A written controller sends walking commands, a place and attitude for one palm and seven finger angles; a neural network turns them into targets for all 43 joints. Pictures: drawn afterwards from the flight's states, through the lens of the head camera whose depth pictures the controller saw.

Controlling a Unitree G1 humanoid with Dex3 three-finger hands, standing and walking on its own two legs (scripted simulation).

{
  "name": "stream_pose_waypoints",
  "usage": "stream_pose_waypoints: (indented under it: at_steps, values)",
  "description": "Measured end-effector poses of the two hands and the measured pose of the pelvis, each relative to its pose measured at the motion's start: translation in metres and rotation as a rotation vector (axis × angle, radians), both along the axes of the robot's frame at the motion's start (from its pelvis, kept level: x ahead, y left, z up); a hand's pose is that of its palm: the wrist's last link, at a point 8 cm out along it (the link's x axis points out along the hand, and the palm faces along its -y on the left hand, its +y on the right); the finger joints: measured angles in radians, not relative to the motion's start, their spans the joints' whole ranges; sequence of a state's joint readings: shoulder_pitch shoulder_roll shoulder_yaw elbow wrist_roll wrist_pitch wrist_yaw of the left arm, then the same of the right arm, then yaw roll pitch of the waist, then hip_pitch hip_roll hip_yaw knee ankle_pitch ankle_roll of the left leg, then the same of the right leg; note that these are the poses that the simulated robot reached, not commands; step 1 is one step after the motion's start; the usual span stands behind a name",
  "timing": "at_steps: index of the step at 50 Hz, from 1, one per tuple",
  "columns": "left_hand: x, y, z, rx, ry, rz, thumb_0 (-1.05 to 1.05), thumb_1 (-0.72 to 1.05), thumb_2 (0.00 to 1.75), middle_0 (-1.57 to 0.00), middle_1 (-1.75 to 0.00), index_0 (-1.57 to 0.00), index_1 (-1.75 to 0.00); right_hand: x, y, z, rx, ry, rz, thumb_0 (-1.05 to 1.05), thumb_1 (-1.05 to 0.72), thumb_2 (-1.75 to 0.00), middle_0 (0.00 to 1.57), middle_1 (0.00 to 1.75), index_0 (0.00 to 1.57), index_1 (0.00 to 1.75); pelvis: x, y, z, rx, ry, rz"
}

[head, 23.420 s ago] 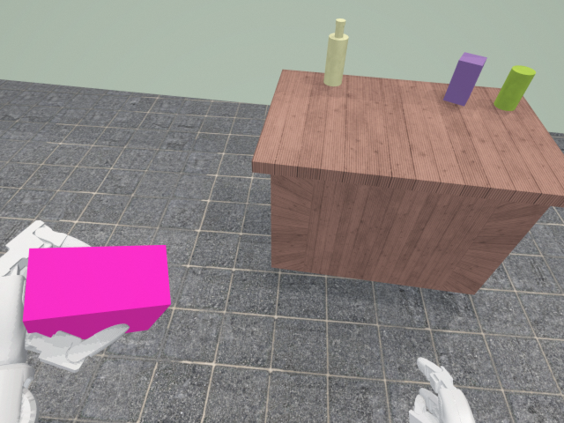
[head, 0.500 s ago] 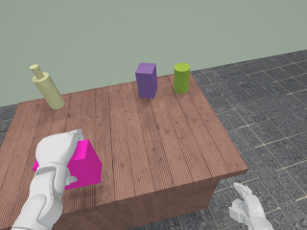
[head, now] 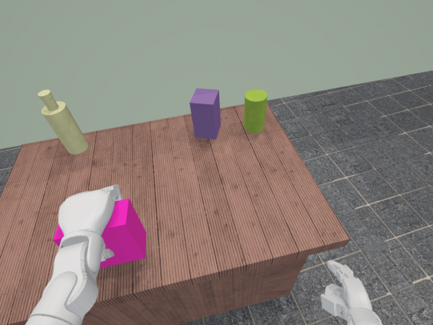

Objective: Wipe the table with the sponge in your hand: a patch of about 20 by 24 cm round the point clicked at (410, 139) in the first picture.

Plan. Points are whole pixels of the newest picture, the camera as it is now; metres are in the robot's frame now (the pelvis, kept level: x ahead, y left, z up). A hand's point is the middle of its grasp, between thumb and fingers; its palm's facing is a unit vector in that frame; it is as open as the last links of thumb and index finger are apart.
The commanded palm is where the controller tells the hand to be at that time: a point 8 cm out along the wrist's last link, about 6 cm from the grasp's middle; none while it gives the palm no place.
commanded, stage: move the sponge above the wiping area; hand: left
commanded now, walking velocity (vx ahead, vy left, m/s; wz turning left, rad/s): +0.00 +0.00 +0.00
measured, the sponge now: (109, 241) +0.25 +0.28 -0.01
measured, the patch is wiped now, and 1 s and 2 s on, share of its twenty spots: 0.00 0.00 0.00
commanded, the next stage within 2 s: lower the sponge onto the table in 0.98 s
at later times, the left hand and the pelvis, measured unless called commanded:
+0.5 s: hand (119, 218) +0.29 +0.26 +0.02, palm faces -0.07 -0.08 -0.99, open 10.4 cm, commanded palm +0.26 +0.26 +0.08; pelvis +0.00 +0.00 +0.00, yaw +0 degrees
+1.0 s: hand (119, 220) +0.28 +0.26 +0.02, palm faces -0.07 -0.07 -0.99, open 10.4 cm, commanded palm +0.26 +0.25 +0.08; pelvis +0.01 -0.01 +0.00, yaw +0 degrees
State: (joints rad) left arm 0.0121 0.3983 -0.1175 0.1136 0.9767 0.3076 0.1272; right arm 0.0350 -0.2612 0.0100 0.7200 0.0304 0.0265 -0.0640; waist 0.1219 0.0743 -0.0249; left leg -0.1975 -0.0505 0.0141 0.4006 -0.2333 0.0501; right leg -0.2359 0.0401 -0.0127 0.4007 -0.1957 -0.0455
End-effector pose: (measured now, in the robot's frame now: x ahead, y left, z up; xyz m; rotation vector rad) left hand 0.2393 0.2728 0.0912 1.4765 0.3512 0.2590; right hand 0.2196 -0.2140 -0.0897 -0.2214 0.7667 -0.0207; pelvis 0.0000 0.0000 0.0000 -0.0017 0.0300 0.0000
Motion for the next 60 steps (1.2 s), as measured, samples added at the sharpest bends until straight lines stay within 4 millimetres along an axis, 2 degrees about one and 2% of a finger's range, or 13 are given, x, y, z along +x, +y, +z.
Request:
stream_pose_waypoints:
  at_steps: [7,26,32,47,56,60]
  values:
    - [0.009,0.003,-0.006,-0.001,0.020,0.017,0.00,-0.53,1.03,-0.69,-1.31,-0.72,-1.31,-0.004,0.001,-0.001,0.002,0.010,-0.012,0.01,-0.90,-0.89,0.21,0.30,0.20,0.30,-0.001,0.001,0.000,-0.001,0.006,0.005]
    - [0.032,-0.017,-0.021,0.003,0.027,-0.008,0.00,-0.53,1.03,-0.69,-1.31,-0.72,-1.31,-0.017,-0.010,-0.011,0.007,0.069,-0.054,0.01,-0.90,-0.89,0.21,0.30,0.20,0.30,0.002,0.000,-0.002,0.002,0.031,0.004]
    - [0.037,-0.017,-0.018,0.011,0.019,0.000,0.00,-0.53,1.03,-0.69,-1.31,-0.72,-1.31,-0.016,-0.014,-0.011,0.011,0.067,-0.065,0.01,-0.90,-0.89,0.20,0.30,0.20,0.30,0.004,-0.003,-0.002,0.003,0.030,0.001]
    - [0.027,-0.021,-0.019,0.001,0.037,0.006,0.00,-0.53,1.03,-0.69,-1.31,-0.72,-1.31,-0.003,-0.019,-0.005,0.012,0.039,-0.049,0.01,-0.90,-0.89,0.20,0.30,0.20,0.30,0.007,-0.009,-0.001,0.004,0.022,0.002]
    - [0.027,-0.021,-0.010,0.016,0.011,0.011,0.00,-0.53,1.03,-0.69,-1.31,-0.72,-1.31,0.000,-0.016,-0.004,0.025,0.023,-0.043,0.01,-0.90,-0.89,0.20,0.30,0.20,0.30,0.006,-0.010,-0.001,0.004,0.017,0.005]
    - [0.028,-0.026,-0.012,0.006,0.023,0.007,0.00,-0.53,1.03,-0.69,-1.31,-0.72,-1.31,-0.001,-0.014,-0.004,0.032,0.026,-0.038,0.01,-0.90,-0.89,0.20,0.30,0.20,0.30,0.005,-0.009,-0.001,0.005,0.016,0.005]
